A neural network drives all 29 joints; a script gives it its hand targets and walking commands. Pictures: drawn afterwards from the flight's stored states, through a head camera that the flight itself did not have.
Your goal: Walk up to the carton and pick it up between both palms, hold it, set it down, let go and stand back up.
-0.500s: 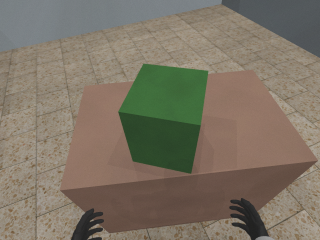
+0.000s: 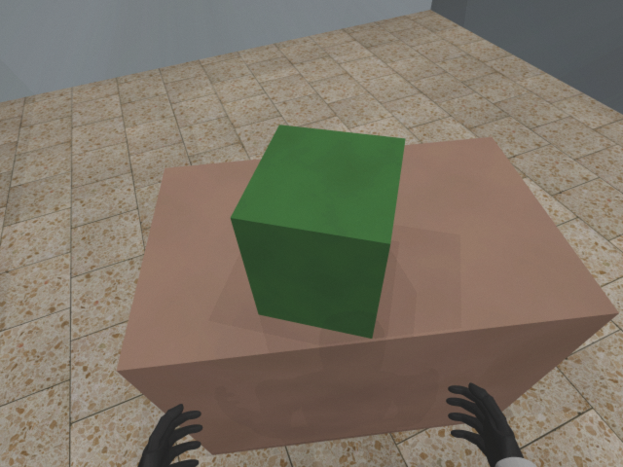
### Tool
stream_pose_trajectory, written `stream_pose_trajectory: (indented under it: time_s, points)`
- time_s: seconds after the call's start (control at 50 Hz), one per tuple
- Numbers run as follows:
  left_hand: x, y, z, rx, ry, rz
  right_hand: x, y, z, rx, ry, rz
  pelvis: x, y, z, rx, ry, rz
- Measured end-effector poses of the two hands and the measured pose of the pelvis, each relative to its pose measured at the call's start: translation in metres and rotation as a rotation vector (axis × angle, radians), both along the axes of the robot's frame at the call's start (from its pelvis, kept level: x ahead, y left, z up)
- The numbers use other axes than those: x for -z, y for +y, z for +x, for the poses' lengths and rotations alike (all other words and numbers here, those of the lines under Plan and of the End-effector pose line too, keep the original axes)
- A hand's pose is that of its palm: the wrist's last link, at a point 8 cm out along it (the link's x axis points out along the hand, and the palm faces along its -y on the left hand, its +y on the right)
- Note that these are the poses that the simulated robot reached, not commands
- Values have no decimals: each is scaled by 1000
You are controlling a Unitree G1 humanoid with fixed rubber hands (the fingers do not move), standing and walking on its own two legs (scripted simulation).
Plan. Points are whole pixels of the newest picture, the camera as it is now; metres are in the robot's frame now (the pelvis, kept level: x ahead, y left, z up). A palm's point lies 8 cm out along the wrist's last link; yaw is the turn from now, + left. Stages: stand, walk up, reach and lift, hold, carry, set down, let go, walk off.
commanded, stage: stand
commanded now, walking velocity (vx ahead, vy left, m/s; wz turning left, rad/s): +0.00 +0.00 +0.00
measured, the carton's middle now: (326, 233) +0.46 -0.02 +0.01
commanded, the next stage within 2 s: none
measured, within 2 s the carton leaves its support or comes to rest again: neither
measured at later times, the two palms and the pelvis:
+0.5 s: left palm out of the picture +0.11 +0.27 -0.09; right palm out of the picture +0.07 -0.28 -0.09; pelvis -0.02 +0.00 +0.00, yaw +0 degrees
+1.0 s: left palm out of the picture +0.08 +0.28 -0.10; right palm out of the picture +0.07 -0.28 -0.09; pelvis -0.02 +0.00 +0.00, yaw +0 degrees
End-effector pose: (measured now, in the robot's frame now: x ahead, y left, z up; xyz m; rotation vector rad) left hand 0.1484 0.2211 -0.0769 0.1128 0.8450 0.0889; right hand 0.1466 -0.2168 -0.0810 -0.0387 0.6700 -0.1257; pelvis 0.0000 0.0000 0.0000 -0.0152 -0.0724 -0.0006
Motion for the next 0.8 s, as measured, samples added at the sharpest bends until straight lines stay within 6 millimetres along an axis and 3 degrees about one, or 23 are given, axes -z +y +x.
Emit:
stream_pose_trajectory:
  time_s: [0.1,0.26,0.4,0.8]
  points:
    - [0,9,-3,23,-10,41,4,-11,-10,7,67,-43,0,1,-2,0,5,-1]
    - [6,39,-20,50,43,127,8,-55,-54,27,248,-167,0,1,-9,0,19,-2]
    - [13,48,-33,46,80,141,11,-65,-79,42,324,-193,0,2,-13,0,20,-2]
    - [23,55,-60,20,147,147,9,-65,-69,39,292,-189,0,2,-20,0,6,-2]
